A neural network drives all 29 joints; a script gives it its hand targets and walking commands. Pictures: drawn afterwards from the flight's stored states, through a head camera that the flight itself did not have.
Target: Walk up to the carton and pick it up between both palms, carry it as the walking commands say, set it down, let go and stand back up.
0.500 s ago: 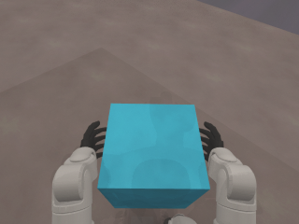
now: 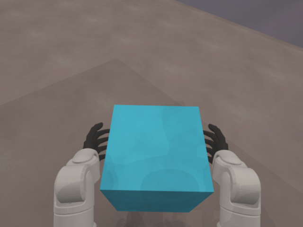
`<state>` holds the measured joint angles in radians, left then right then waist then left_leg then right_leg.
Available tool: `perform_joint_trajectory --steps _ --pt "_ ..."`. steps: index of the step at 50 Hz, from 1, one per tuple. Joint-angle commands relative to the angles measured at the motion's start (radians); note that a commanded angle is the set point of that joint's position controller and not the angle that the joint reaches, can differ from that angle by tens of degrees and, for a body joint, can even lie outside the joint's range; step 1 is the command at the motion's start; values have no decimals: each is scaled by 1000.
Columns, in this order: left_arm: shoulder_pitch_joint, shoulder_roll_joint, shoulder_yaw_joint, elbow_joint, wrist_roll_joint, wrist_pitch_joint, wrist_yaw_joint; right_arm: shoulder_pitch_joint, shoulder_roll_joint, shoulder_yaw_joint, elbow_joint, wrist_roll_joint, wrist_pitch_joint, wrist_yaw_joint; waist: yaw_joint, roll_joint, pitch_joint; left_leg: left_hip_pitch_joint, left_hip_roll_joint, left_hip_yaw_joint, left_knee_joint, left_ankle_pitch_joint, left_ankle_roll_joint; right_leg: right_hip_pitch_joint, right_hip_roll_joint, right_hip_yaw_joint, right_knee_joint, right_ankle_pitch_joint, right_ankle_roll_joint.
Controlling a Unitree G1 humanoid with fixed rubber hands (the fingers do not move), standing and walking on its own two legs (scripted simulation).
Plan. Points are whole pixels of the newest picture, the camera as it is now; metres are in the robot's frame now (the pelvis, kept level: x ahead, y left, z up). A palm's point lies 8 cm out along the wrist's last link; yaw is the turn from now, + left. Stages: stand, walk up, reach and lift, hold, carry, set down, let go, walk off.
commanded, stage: carry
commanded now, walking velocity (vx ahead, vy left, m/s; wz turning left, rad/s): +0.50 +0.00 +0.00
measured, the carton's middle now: (154, 163) +0.28 +0.00 +0.02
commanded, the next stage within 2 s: none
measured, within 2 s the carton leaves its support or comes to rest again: neither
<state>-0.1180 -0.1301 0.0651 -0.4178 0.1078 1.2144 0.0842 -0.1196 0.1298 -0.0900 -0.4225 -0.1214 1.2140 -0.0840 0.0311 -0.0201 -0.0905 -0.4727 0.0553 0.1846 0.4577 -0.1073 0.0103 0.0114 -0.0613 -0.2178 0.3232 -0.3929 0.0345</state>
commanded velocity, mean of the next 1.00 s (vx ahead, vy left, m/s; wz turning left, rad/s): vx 0.50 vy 0.00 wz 0.00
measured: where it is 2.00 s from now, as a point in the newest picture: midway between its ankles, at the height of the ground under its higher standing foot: (151, 95)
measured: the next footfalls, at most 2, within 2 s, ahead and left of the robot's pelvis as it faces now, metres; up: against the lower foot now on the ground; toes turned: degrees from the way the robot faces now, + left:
right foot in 0.44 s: +0.48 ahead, -0.11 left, +0.00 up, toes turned -12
left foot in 0.88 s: +0.78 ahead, +0.11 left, +0.00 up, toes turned +10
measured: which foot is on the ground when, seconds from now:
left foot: down 0.00-0.44, up 0.46-0.86, down 0.88-1.00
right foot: down 0.00-0.04, up 0.06-0.42, down 0.44-0.90, up 0.92-1.00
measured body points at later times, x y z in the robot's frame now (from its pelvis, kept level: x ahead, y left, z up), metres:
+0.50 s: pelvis +0.36 -0.01 -0.01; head +0.37 -0.02 +0.44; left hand +0.63 +0.13 +0.06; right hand +0.64 -0.17 +0.06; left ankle +0.14 +0.09 -0.69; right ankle +0.45 -0.10 -0.73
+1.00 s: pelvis +0.70 +0.03 +0.00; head +0.72 +0.04 +0.45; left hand +0.99 +0.17 +0.06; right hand +0.98 -0.13 +0.07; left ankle +0.74 +0.11 -0.73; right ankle +0.55 -0.09 -0.64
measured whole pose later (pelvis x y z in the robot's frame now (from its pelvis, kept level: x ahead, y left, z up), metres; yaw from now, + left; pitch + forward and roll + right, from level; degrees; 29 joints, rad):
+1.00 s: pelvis +0.70 +0.03 +0.00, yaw -2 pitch +5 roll +0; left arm -0.16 -0.13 0.12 -0.35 0.12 1.23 0.08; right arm -0.16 0.14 -0.09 -0.31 -0.13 1.20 -0.09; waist -0.01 -0.03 -0.06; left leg -0.36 0.03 0.23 0.48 -0.20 0.07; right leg -0.35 -0.07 -0.05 1.11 -0.44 0.01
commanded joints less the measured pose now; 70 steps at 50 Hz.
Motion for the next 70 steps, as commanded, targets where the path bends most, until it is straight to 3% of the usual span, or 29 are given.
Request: perform_joint_trajectory --steps 1,2,3,4,6,13,18,22,23,24,25,27,28,30,32,38,43,44,45,46,48,50,57,61,65,66,67,68,70 --pt "-448 -864 -694 -55 -394 18 -264 -393 874 667 13 380 9 250 -47 -12 -241 499 10 -36 -14 -76 49 -223 -104 -10 294 444 -35" --pt "-476 -856 -697 -65 -401 31 -266 -365 868 652 45 379 4 251 -71 254 -320 682 252 -437 -149 -164 168 -437 -9 -9 632 275 10" --pt "-478 -858 -699 -49 -392 27 -269 -397 884 664 51 395 -1 253 -59 380 -285 773 356 -660 -231 36 233 -668 68 79 809 -108 -2" --pt "-480 -882 -691 -18 -389 22 -266 -434 898 672 24 403 -3 255 -58 254 -293 773 352 -583 -186 215 229 -715 10 179 898 -135 -30" --pt "-485 -948 -688 -10 -421 3 -272 -458 952 698 -10 414 -16 256 -53 72 -294 706 315 -432 -168 328 191 -721 -50 221 859 -41 -33" --pt "-414 -947 -701 -51 -381 -21 -236 -461 921 720 -75 460 -19 270 -39 143 -203 605 198 -112 -277 256 121 -643 -29 96 447 224 -7" --pt "-415 -900 -708 -63 -379 -1 -238 -424 861 703 -63 429 0 268 -48 176 -126 580 177 -26 -239 322 90 -525 24 12 213 320 -38" --pt "-401 -883 -695 -20 -386 11 -251 -436 835 704 -60 410 18 258 -12 112 -234 419 114 67 138 476 22 -105 70 -33 150 290 -87" --pt "-387 -879 -692 -14 -380 9 -254 -441 835 707 -55 410 25 259 14 -45 -311 238 65 65 401 273 -5 70 -108 227 92 193 -130" --pt "-381 -876 -679 27 -367 4 -256 -443 844 711 -54 416 29 263 9 -348 -358 -66 -79 1 671 -251 -28 274 -346 651 -30 221 -259" --pt "-407 -903 -684 14 -384 0 -258 -439 860 721 -38 418 22 262 6 -261 -358 -181 -53 -149 819 -356 1 297 -351 684 -47 352 -295" --pt "-446 -966 -702 -23 -398 -22 -257 -477 924 731 -34 439 -3 265 7 -49 -365 -199 19 -202 845 -314 6 236 -334 516 -9 595 -280" --pt "-469 -990 -712 -39 -413 -32 -258 -491 944 726 -43 444 -16 265 3 -1 -342 -177 43 -205 750 -282 -2 173 -313 439 -31 575 -253" --pt "-473 -987 -714 -46 -430 -41 -263 -480 946 723 -52 432 -33 256 -2 -45 -315 -119 45 -171 528 -254 -17 111 -264 320 -94 461 -206" --pt "-462 -955 -712 -64 -439 -45 -265 -447 940 719 -56 416 -44 245 -2 -81 -281 -109 33 -135 390 -227 -27 93 -252 264 -148 425 -213" --pt "-400 -908 -694 -52 -415 -21 -267 -392 899 715 -51 382 -27 235 -1 -132 -163 -38 -8 -27 81 15 -19 58 -189 87 -147 485 -155" --pt "-451 -875 -690 -47 -402 12 -263 -426 875 690 -12 387 5 246 -20 -85 -180 270 -56 60 -6 -12 19 -42 -139 2 107 533 -76" --pt "-462 -860 -686 -37 -397 21 -266 -406 875 670 16 384 9 247 -48 -40 -235 482 -19 -8 4 -60 47 -187 -107 -10 300 532 -42" --pt "-474 -856 -684 -41 -399 32 -267 -382 869 659 39 382 7 248 -68 200 -321 663 238 -421 -122 -182 158 -401 -17 1 639 351 8" --pt "-480 -860 -690 -32 -391 28 -268 -405 887 668 53 399 -1 250 -56 392 -308 773 363 -689 -224 20 241 -641 83 84 839 -96 2" --pt "-486 -922 -682 1 -406 11 -270 -446 941 691 17 410 -11 252 -53 154 -326 743 334 -532 -150 286 225 -706 -19 222 957 -88 -41" --pt "-482 -976 -685 2 -422 -8 -271 -467 981 707 -15 430 -24 257 -46 58 -288 643 289 -373 -182 308 167 -682 -66 230 826 -1 -25" --pt "-411 -950 -702 -57 -384 -22 -238 -449 923 721 -80 455 -20 270 -39 144 -195 586 190 -102 -281 235 119 -624 -26 86 404 236 -5" --pt "-417 -913 -709 -61 -384 -2 -241 -422 873 706 -65 427 -2 268 -46 176 -134 565 178 -37 -252 289 91 -525 20 21 226 319 -29" --pt "-414 -890 -691 -14 -388 15 -252 -440 843 701 -51 407 20 258 -21 130 -192 471 128 57 45 469 32 -206 83 -58 126 299 -71" --pt "-399 -890 -687 1 -387 16 -255 -441 840 702 -42 403 24 256 4 69 -271 327 101 63 249 382 10 1 15 42 145 267 -90" --pt "-389 -881 -678 44 -371 12 -255 -442 846 700 -26 404 32 261 15 -232 -352 43 -11 33 568 54 -29 201 -272 495 29 161 -204" --pt "-393 -900 -669 51 -373 6 -256 -436 854 717 -31 414 31 262 5 -306 -345 -154 -88 -81 749 -341 -16 274 -358 715 -69 304 -286" --pt "-447 -962 -693 2 -393 -14 -258 -468 924 730 -9 433 5 266 7 -93 -366 -213 4 -196 874 -337 2 256 -340 546 -8 595 -283"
